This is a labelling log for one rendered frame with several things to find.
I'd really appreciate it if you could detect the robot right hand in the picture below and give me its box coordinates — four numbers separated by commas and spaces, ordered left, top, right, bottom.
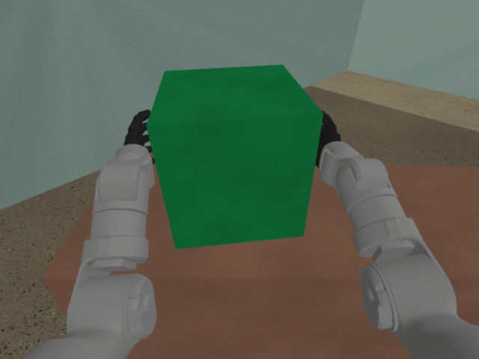
315, 111, 341, 168

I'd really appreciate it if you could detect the right robot upper arm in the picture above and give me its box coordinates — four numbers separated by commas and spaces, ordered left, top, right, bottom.
361, 254, 479, 359

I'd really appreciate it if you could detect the carton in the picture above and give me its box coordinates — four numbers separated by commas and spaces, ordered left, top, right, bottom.
147, 64, 323, 249

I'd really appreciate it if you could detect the robot left forearm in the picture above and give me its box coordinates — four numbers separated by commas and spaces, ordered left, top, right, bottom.
67, 144, 155, 333

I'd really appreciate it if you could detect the robot left hand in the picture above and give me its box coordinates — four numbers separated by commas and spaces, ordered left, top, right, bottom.
124, 110, 155, 164

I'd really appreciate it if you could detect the left robot upper arm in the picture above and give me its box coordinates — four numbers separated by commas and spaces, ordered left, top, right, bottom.
20, 273, 156, 359

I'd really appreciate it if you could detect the robot right forearm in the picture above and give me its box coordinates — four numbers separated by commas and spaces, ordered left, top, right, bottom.
319, 141, 457, 312

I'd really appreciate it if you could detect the pedestal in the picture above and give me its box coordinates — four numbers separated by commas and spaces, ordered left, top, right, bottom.
42, 164, 479, 359

